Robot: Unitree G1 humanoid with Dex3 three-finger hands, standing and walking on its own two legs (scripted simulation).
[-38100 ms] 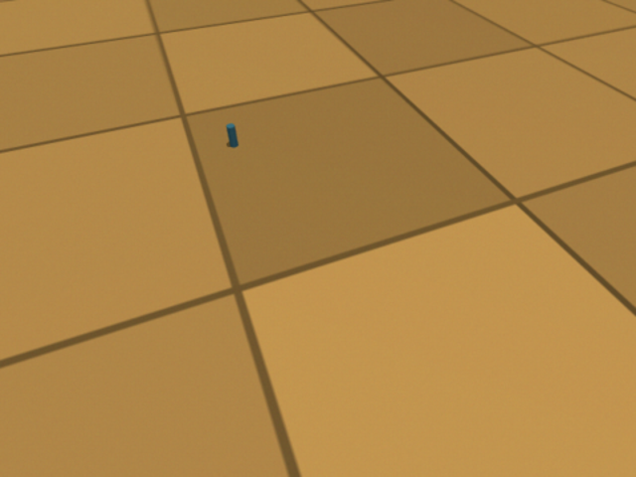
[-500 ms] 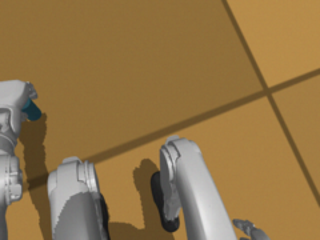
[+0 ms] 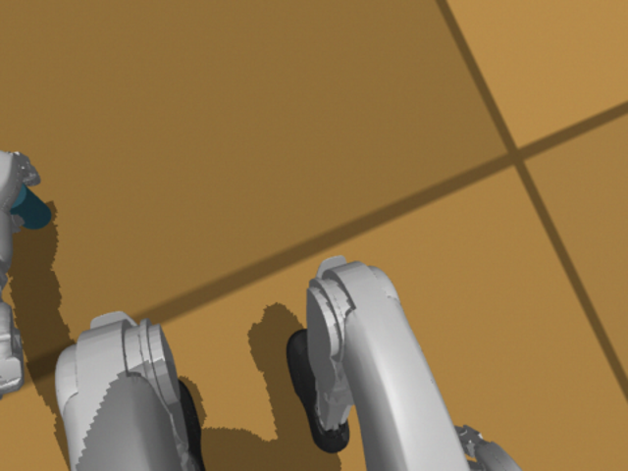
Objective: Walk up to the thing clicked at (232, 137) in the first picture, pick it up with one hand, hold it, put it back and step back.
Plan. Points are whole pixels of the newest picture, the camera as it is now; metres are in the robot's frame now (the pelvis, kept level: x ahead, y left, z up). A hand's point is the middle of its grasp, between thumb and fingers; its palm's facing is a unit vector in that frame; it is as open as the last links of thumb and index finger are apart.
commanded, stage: rest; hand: left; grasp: from above
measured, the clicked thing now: (21, 205) +0.49 +0.29 -0.26
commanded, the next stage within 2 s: open in 0.12 s
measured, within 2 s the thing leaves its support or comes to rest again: neither
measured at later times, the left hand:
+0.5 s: hand (3, 214) +0.46 +0.29 -0.21, palm faces -0.44 -0.09 -0.89, open 8.6 cm
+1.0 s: hand out of the picture +0.46 +0.29 -0.21, palm faces -0.45 -0.11 -0.89, open 12.2 cm
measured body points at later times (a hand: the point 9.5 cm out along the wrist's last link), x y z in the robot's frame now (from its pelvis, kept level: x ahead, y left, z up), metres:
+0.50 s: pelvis +0.00 +0.00 -0.01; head +0.25 +0.08 +0.35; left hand +0.48 +0.29 -0.16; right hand +0.02 -0.27 -0.09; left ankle +0.07 +0.12 -0.29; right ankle +0.10 -0.11 -0.29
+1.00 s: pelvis +0.00 +0.00 -0.01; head +0.25 +0.08 +0.35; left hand +0.48 +0.29 -0.15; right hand +0.02 -0.27 -0.09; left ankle +0.07 +0.12 -0.29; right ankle +0.10 -0.11 -0.29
